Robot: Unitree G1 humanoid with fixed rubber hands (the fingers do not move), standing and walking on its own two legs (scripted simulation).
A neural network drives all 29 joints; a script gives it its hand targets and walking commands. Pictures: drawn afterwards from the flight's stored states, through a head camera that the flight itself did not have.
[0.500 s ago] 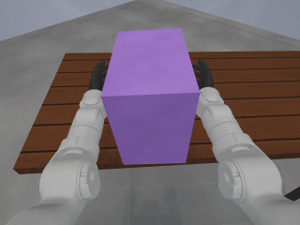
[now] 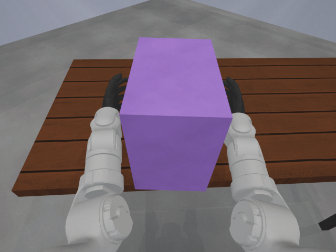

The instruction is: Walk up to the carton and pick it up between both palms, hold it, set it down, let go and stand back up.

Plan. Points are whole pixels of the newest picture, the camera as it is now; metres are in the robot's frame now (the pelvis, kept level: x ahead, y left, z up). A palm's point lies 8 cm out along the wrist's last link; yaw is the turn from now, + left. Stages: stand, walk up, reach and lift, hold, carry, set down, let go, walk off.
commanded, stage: reach and lift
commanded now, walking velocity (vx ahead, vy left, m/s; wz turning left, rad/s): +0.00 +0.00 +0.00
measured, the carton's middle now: (172, 114) +0.47 -0.02 +0.09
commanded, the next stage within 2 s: none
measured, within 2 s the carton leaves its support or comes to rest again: leaves its support in 0.20 s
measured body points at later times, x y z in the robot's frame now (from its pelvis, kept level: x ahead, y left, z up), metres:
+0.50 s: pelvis -0.01 +0.01 +0.00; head +0.00 +0.03 +0.45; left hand +0.44 +0.14 +0.15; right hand +0.42 -0.15 +0.17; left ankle +0.01 +0.13 -0.75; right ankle -0.04 -0.09 -0.75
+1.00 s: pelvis -0.03 +0.00 +0.00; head -0.04 +0.04 +0.45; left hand +0.42 +0.14 +0.21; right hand +0.40 -0.14 +0.23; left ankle +0.01 +0.13 -0.75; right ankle -0.04 -0.09 -0.75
